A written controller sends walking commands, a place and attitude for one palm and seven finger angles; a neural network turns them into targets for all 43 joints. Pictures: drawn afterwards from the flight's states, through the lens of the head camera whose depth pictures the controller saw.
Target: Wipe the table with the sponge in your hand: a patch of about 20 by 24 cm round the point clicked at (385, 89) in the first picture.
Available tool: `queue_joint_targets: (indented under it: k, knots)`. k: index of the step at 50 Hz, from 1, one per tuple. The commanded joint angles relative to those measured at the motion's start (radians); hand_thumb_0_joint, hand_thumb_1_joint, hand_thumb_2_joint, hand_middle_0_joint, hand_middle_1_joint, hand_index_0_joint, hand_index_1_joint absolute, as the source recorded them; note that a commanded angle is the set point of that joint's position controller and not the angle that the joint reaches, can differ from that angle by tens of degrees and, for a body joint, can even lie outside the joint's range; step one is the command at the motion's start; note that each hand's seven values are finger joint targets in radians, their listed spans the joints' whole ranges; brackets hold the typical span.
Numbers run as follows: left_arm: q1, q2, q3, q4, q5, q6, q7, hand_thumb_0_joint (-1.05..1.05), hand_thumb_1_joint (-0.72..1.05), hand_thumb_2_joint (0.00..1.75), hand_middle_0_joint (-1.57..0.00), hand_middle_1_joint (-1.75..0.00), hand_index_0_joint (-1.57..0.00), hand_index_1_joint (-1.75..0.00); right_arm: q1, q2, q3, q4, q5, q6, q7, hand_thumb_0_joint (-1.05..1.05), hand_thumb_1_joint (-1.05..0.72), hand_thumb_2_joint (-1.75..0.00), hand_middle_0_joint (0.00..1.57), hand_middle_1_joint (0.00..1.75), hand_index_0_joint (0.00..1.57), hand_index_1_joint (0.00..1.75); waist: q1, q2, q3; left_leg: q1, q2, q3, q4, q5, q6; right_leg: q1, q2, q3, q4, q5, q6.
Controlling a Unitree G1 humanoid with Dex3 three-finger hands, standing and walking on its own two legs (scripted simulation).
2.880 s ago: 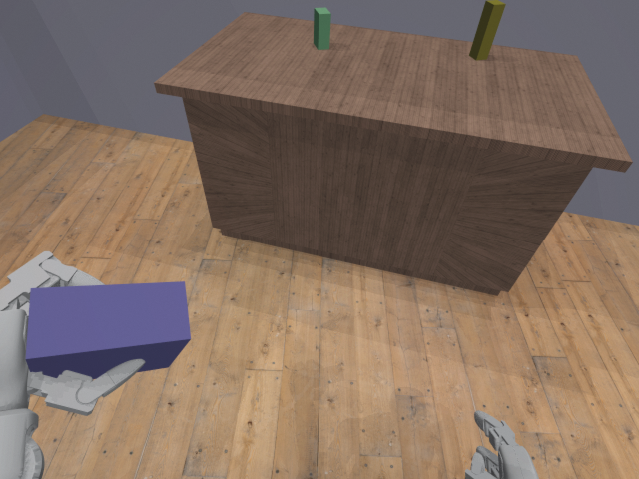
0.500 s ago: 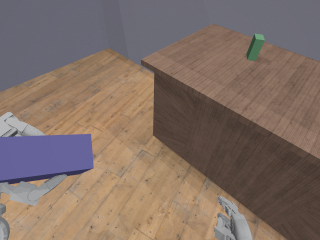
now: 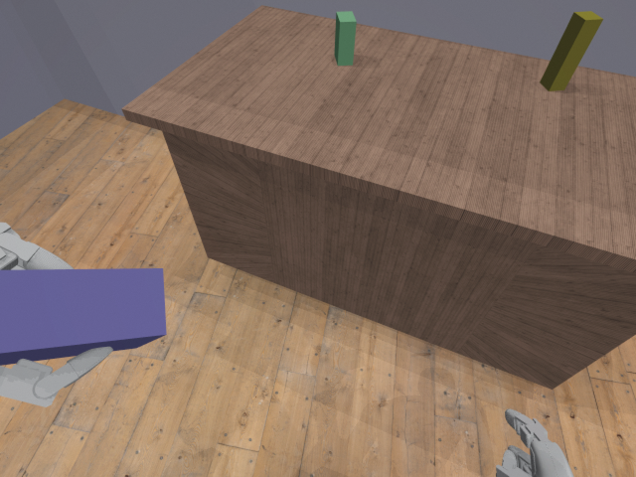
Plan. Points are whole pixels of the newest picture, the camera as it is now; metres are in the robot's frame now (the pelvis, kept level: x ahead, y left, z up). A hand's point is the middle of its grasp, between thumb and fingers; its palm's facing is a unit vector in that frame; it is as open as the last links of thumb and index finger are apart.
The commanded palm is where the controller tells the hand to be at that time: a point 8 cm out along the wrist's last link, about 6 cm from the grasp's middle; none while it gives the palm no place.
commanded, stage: turn to face it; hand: left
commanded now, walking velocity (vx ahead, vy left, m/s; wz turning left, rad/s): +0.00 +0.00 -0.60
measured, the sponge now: (100, 315) +0.23 +0.21 +0.16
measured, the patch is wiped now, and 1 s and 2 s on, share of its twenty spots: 0.00 0.00 0.00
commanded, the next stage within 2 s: take the last steps up to it in 1.14 s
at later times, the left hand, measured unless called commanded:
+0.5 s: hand (234, 326) +0.23 +0.09 +0.15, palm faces +0.05 -0.88 -0.48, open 9.7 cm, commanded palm +0.17 +0.17 +0.18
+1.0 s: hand (288, 363) +0.19 +0.04 +0.17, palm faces -0.14 -0.92 -0.37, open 9.7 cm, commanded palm +0.17 +0.10 +0.18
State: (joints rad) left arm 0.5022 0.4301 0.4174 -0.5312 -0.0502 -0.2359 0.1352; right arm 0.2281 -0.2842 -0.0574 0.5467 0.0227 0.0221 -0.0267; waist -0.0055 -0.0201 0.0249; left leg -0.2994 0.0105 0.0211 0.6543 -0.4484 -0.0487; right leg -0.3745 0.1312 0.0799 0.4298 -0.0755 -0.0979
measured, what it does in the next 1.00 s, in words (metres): walks backwards, turning right: left foot, then right foot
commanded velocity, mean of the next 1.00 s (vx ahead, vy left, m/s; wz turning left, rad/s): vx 0.00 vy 0.00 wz -0.55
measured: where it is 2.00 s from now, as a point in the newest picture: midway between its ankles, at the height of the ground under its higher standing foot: outside the picture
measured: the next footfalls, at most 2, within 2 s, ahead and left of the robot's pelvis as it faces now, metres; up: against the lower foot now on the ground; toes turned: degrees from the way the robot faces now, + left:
left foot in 0.04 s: +0.02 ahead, +0.13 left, +0.00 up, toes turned +1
right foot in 0.36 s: -0.01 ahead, -0.16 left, +0.00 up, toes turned -17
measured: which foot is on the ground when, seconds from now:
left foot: up 0.00-0.02, down 0.04-0.36, up 0.38-0.72, down 0.74-1.00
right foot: down 0.00-0.08, up 0.10-0.34, down 0.36-0.76, up 0.78-1.00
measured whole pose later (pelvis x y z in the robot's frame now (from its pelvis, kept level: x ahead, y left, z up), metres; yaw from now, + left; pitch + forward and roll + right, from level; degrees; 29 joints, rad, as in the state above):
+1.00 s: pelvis -0.12 -0.03 +0.00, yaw -36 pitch -1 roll -3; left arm 0.42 0.34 0.33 -0.51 -0.01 -0.19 0.13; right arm 0.22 -0.14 0.03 0.54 0.01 -0.04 0.01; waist 0.05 0.03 0.06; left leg -0.24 0.17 0.15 0.56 -0.28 -0.03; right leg -0.40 -0.01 -0.05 0.85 -0.43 0.06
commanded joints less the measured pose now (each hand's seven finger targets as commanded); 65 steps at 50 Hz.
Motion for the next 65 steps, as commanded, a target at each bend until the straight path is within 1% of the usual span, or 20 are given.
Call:
queue_joint_targets:
  k: [1, 4, 5, 9, 15, 17, 19, 20, 24, 35, 36, 38, 40, 44, 52, 54, 55, 57, 61, 65]
  knots:
    - [-0.066, 0.118, 0.059, -0.185, -0.013, -0.034, 0.019, 0.0, 0.1, 1.3, -1.2, -1.6, -1.2, -1.6, -0.078, -0.049, 0.008, -0.176, 0.003, -0.036, 0.004, 0.0, -0.9, -0.9, 0.2, 0.3, 0.2, 0.3, 0.017, -0.038, -0.199, 0.132, 0.052, -0.004, -0.242, 0.083, 0.032, 0.128, -0.257, 0.32, -0.1, -0.142, 0.017]
    - [-0.106, 0.14, 0.068, -0.233, 0.007, -0.045, 0.015, 0.0, 0.1, 1.3, -1.2, -1.6, -1.2, -1.6, -0.093, -0.063, 0.01, -0.19, -0.009, -0.049, -0.008, 0.0, -0.9, -0.9, 0.2, 0.3, 0.2, 0.3, 0.034, 0.261, -0.108, 0.172, 0.394, -0.282, -0.413, 0.134, 0.2, -0.157, -0.054, 0.067, 0.381, -0.378, 0.118]
    - [-0.131, 0.155, 0.076, -0.248, 0.026, -0.044, 0.021, 0.0, 0.1, 1.3, -1.2, -1.6, -1.2, -1.6, -0.107, -0.033, 0.017, -0.187, -0.013, -0.064, -0.009, 0.0, -0.9, -0.9, 0.2, 0.3, 0.2, 0.3, 0.046, 0.289, -0.072, 0.025, 0.448, -0.273, -0.452, 0.073, 0.23, -0.134, -0.083, 0.01, 0.627, -0.377, 0.127]
    - [-0.158, 0.072, 0.004, -0.208, 0.029, -0.033, 0.013, 0.0, 0.1, 1.3, -1.2, -1.6, -1.2, -1.6, -0.074, -0.045, 0.003, -0.148, -0.011, -0.087, 0.005, 0.0, -0.9, -0.9, 0.2, 0.3, 0.2, 0.3, 0.037, 0.254, 0.033, 0.02, 0.351, 0.011, -0.357, 0.273, 0.162, -0.143, -0.144, -0.078, 0.568, -0.362, 0.147]
    - [-0.244, 0.074, 0.006, -0.113, 0.03, -0.026, 0.014, 0.0, 0.1, 1.3, -1.2, -1.6, -1.2, -1.6, -0.038, -0.06, -0.001, -0.123, -0.012, -0.134, 0.017, 0.0, -0.9, -0.9, 0.2, 0.3, 0.2, 0.3, 0.009, 0.222, -0.035, 0.123, 0.319, 0.11, -0.156, 0.521, 0.068, 0.095, -0.089, -0.22, 0.123, -0.232, 0.16]
    - [-0.234, 0.092, 0.023, -0.11, 0.033, -0.029, 0.015, 0.0, 0.1, 1.3, -1.2, -1.6, -1.2, -1.6, -0.046, -0.048, 0.004, -0.127, -0.009, -0.136, 0.025, 0.0, -0.9, -0.9, 0.2, 0.3, 0.2, 0.3, 0.016, 0.159, -0.083, 0.074, 0.277, 0.137, 0.007, 0.437, 0.033, 0.227, -0.14, -0.16, -0.004, -0.048, 0.125]
    - [-0.176, 0.175, 0.104, -0.112, 0.032, -0.04, 0.033, 0.0, 0.1, 1.3, -1.2, -1.6, -1.2, -1.6, -0.094, 0.001, 0.02, -0.152, -0.012, -0.123, 0.022, 0.0, -0.9, -0.9, 0.2, 0.3, 0.2, 0.3, 0.041, -0.243, -0.146, -0.237, 0.076, 0.121, 0.373, -0.156, -0.032, 0.395, -0.418, 0.297, -0.007, 0.617, -0.049]
    - [-0.111, 0.151, 0.103, -0.086, 0.01, -0.022, 0.033, 0.0, 0.1, 1.3, -1.2, -1.6, -1.2, -1.6, -0.105, 0.0, 0.009, -0.149, -0.006, -0.105, 0.017, 0.0, -0.9, -0.9, 0.2, 0.3, 0.2, 0.3, 0.044, -0.302, -0.192, -0.238, 0.08, -0.001, 0.497, -0.149, -0.029, 0.352, -0.441, 0.33, -0.025, 0.555, -0.053]
    - [0.048, 0.163, 0.157, -0.248, -0.015, -0.048, 0.032, 0.0, 0.1, 1.3, -1.2, -1.6, -1.2, -1.6, -0.15, 0.028, 0.041, -0.151, -0.016, -0.041, 0.027, 0.0, -0.9, -0.9, 0.2, 0.3, 0.2, 0.3, 0.023, -0.062, -0.231, -0.284, 0.081, -0.037, 0.492, -0.01, -0.041, 0.381, -0.361, 0.219, 0.003, 0.391, -0.071]
    - [0.038, 0.127, 0.125, -0.211, -0.009, -0.021, 0.026, 0.0, 0.1, 1.3, -1.2, -1.6, -1.2, -1.6, -0.103, -0.033, 0.008, -0.154, -0.004, -0.017, 0.016, 0.0, -0.9, -0.9, 0.2, 0.3, 0.2, 0.3, 0.014, -0.076, -0.207, 0.098, 0.033, 0.002, -0.134, 0.08, 0.002, 0.084, -0.285, 0.321, -0.069, -0.094, -0.025]
    - [0.018, 0.118, 0.105, -0.218, -0.012, -0.02, 0.02, 0.0, 0.1, 1.3, -1.2, -1.6, -1.2, -1.6, -0.1, -0.043, 0.004, -0.155, 0.001, -0.02, 0.012, 0.0, -0.9, -0.9, 0.2, 0.3, 0.2, 0.3, 0.006, -0.027, -0.187, 0.193, 0.072, -0.016, -0.247, 0.13, 0.02, 0.008, -0.24, 0.289, -0.004, -0.123, 0.008]
    - [-0.033, 0.126, 0.105, -0.242, 0.006, -0.037, 0.012, 0.0, 0.1, 1.3, -1.2, -1.6, -1.2, -1.6, -0.117, -0.072, -0.002, -0.178, -0.015, -0.027, -0.004, 0.0, -0.9, -0.9, 0.2, 0.3, 0.2, 0.3, 0.021, 0.269, -0.116, 0.237, 0.373, -0.276, -0.378, 0.291, 0.157, -0.221, -0.057, 0.075, 0.391, -0.423, 0.108]
    - [-0.078, 0.144, 0.103, -0.204, 0.025, -0.038, 0.016, 0.0, 0.1, 1.3, -1.2, -1.6, -1.2, -1.6, -0.14, -0.03, 0.012, -0.165, -0.025, -0.05, -0.005, 0.0, -0.9, -0.9, 0.2, 0.3, 0.2, 0.3, 0.029, 0.293, -0.051, -0.023, 0.465, -0.248, -0.401, 0.251, 0.226, -0.173, -0.116, 0.007, 0.786, -0.4, 0.137]
    - [-0.193, 0.041, -0.045, -0.247, 0.035, -0.026, 0.008, 0.0, 0.1, 1.3, -1.2, -1.6, -1.2, -1.6, -0.084, -0.056, -0.005, -0.141, -0.006, -0.081, 0.015, 0.0, -0.9, -0.9, 0.2, 0.3, 0.2, 0.3, 0.019, 0.25, 0.001, 0.046, 0.337, 0.018, -0.315, 0.419, 0.147, -0.144, -0.142, -0.104, 0.579, -0.351, 0.153]
    - [-0.147, 0.101, 0.044, -0.178, 0.023, -0.034, 0.017, 0.0, 0.1, 1.3, -1.2, -1.6, -1.2, -1.6, -0.067, -0.049, 0.005, -0.129, -0.014, -0.14, 0.024, 0.0, -0.9, -0.9, 0.2, 0.3, 0.2, 0.3, 0.011, 0.289, -0.094, 0.074, 0.311, 0.077, -0.153, 0.443, 0.077, 0.146, -0.103, -0.236, 0.092, -0.246, 0.154]
    - [-0.12, 0.13, 0.075, -0.194, 0.024, -0.045, 0.016, 0.0, 0.1, 1.3, -1.2, -1.6, -1.2, -1.6, -0.05, -0.033, 0.004, -0.124, -0.005, -0.14, 0.034, 0.0, -0.9, -0.9, 0.2, 0.3, 0.2, 0.3, 0.001, 0.138, -0.153, 0.029, 0.243, 0.121, 0.029, 0.336, 0.031, 0.263, -0.195, -0.137, -0.039, -0.029, 0.108]
    - [-0.098, 0.181, 0.116, -0.199, 0.025, -0.055, 0.022, 0.0, 0.1, 1.3, -1.2, -1.6, -1.2, -1.6, -0.06, -0.002, 0.012, -0.135, -0.006, -0.135, 0.032, 0.0, -0.9, -0.9, 0.2, 0.3, 0.2, 0.3, 0.003, -0.083, -0.175, -0.135, 0.149, 0.139, 0.192, 0.065, -0.003, 0.365, -0.347, 0.086, -0.029, 0.334, 0.027]
    - [-0.001, 0.166, 0.139, -0.133, 0.007, -0.033, 0.026, 0.0, 0.1, 1.3, -1.2, -1.6, -1.2, -1.6, -0.113, 0.007, 0.019, -0.135, 0.002, -0.119, 0.026, 0.0, -0.9, -0.9, 0.2, 0.3, 0.2, 0.3, 0.025, -0.238, -0.215, -0.294, 0.087, -0.013, 0.487, -0.129, -0.011, 0.373, -0.472, 0.228, -0.015, 0.565, -0.052]
    - [0.109, 0.167, 0.189, -0.202, -0.006, -0.048, 0.032, 0.0, 0.1, 1.3, -1.2, -1.6, -1.2, -1.6, -0.147, 0.019, 0.036, -0.123, -0.006, -0.07, 0.016, 0.0, -0.9, -0.9, 0.2, 0.3, 0.2, 0.3, 0.002, -0.093, -0.225, -0.296, 0.094, -0.019, 0.451, -0.002, -0.026, 0.368, -0.397, 0.084, 0.008, 0.448, -0.064]
    - [0.088, 0.156, 0.165, -0.218, 0.004, -0.054, 0.049, 0.0, 0.1, 1.3, -1.2, -1.6, -1.2, -1.6, -0.141, -0.015, 0.015, -0.108, -0.013, -0.085, -0.014, 0.0, -0.9, -0.9, 0.2, 0.3, 0.2, 0.3, 0.006, -0.085, -0.23, -0.166, 0.053, 0.026, 0.203, 0.048, 0.01, 0.307, -0.376, 0.113, -0.058, 0.233, -0.07]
